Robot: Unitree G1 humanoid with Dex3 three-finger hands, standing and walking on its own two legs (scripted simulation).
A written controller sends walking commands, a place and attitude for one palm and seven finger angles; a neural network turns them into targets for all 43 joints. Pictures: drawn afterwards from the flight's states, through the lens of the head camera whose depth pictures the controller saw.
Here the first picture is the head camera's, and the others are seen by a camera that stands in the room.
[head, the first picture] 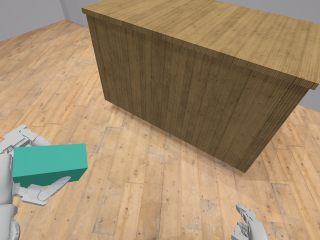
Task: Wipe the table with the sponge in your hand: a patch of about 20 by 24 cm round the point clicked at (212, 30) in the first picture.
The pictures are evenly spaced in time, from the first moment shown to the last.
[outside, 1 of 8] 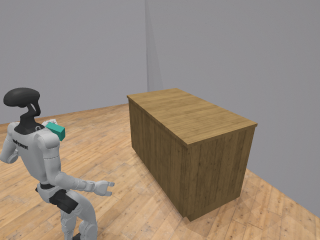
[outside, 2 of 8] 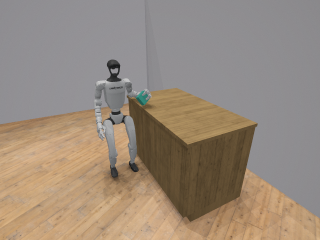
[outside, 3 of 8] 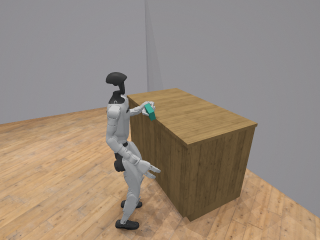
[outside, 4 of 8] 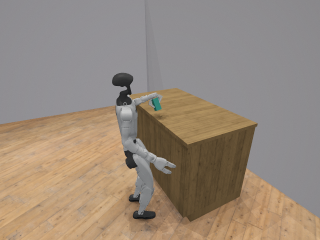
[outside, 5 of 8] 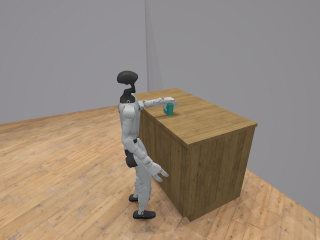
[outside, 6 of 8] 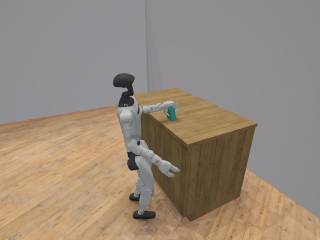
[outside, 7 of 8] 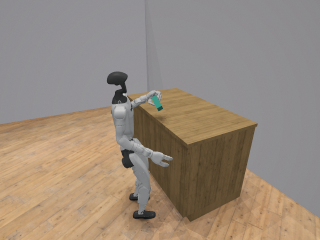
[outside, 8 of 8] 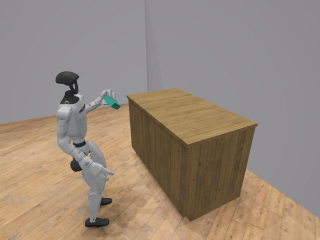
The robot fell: no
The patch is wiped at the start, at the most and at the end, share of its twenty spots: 0.00 0.85 0.85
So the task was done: no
